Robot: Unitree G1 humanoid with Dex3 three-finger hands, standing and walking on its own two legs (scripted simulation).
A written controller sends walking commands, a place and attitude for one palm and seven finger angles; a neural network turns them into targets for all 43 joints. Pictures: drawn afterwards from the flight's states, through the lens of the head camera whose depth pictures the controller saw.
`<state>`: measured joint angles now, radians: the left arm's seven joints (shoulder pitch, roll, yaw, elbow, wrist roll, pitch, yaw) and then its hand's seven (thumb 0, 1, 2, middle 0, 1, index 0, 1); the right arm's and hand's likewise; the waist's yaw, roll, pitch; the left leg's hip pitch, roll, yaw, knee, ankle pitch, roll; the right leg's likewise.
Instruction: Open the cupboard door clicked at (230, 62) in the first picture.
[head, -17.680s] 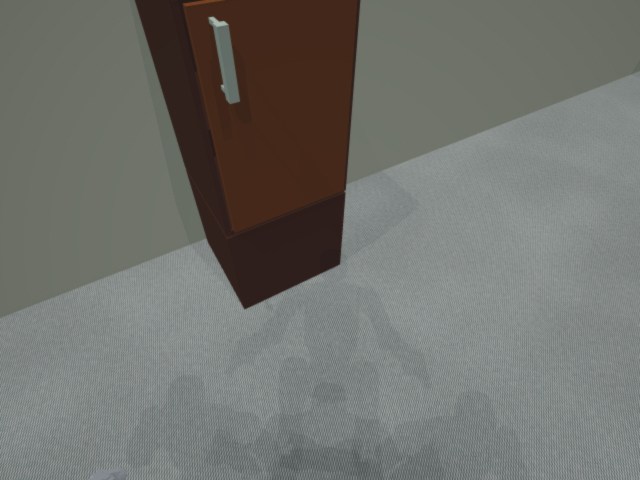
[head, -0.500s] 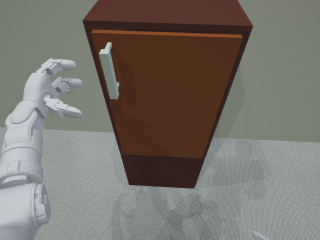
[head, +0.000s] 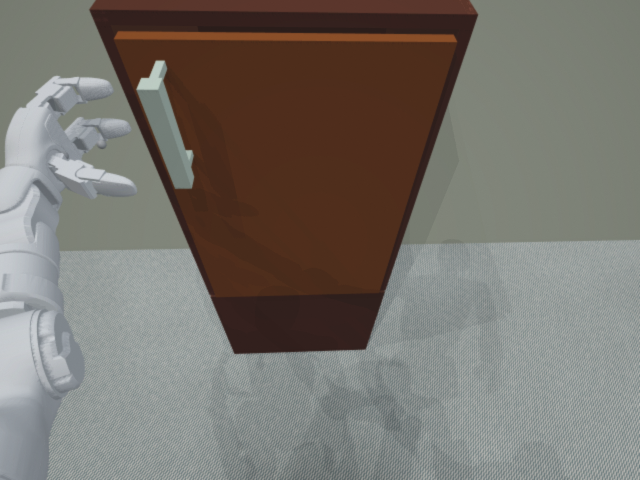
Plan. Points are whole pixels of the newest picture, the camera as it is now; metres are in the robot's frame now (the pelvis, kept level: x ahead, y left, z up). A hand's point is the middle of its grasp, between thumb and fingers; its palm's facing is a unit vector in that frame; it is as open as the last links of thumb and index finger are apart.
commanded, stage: move the hooked fingers beside the handle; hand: left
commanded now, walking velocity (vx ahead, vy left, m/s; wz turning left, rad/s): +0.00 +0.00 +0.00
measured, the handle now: (172, 128) +0.51 +0.16 +0.16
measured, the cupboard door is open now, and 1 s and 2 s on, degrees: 0 0 0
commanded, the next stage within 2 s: slide the fingers in behind the handle in 0.66 s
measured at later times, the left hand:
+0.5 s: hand (105, 152) +0.46 +0.23 +0.16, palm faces -0.01 -1.00 +0.03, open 14.0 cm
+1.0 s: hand (126, 148) +0.47 +0.21 +0.16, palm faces +0.00 -1.00 +0.02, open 14.0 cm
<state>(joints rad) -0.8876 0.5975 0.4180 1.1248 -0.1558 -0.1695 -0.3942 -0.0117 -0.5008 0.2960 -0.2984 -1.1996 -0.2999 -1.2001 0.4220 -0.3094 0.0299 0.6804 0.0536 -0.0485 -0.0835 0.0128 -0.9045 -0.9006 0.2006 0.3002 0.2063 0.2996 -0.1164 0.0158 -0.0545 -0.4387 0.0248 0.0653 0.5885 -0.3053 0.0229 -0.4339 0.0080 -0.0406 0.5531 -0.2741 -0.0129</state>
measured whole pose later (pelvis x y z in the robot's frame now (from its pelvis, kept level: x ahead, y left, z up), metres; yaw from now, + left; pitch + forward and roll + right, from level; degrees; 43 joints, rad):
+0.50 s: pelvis +0.01 +0.01 +0.00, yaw +1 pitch +9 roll -1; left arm -0.86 0.51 0.36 1.05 -0.17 -0.13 -0.36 -0.01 -0.50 0.30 -0.30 -1.20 -0.30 -1.20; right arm 0.35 -0.28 0.04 0.64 0.06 -0.04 -0.07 0.01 -0.90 -0.90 0.20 0.30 0.21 0.30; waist -0.08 0.02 -0.07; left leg -0.44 0.01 0.05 0.61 -0.33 0.03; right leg -0.42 0.00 -0.05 0.57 -0.29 0.00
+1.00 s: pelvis +0.00 +0.00 +0.00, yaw +0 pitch +9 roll -1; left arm -0.87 0.50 0.37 1.06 -0.16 -0.15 -0.32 -0.01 -0.50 0.30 -0.30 -1.20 -0.30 -1.20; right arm 0.42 -0.29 0.03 0.67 0.05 -0.03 -0.07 0.01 -0.90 -0.90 0.20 0.30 0.21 0.30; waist -0.11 0.02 -0.06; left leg -0.45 0.02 0.06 0.61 -0.32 0.03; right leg -0.44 0.00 -0.04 0.57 -0.29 -0.01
